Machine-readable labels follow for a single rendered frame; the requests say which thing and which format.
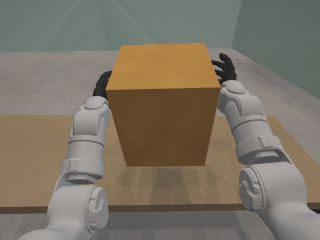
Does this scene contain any left robot forearm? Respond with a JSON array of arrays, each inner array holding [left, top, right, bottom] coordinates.
[[46, 96, 110, 224]]

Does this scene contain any right robot upper arm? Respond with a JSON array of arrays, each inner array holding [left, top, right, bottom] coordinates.
[[239, 161, 320, 240]]

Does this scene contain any robot right hand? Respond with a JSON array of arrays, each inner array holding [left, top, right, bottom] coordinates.
[[211, 53, 237, 86]]

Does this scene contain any robot left hand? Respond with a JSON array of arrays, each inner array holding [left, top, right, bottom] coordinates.
[[92, 70, 112, 109]]

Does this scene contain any carton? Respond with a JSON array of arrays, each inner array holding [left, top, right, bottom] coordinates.
[[105, 43, 221, 167]]

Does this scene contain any left robot upper arm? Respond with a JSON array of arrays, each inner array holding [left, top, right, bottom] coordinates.
[[17, 184, 109, 240]]

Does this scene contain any table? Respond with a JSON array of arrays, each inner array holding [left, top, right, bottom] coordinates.
[[0, 115, 320, 240]]

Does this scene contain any right robot forearm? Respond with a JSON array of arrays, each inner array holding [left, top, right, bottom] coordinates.
[[217, 80, 308, 202]]

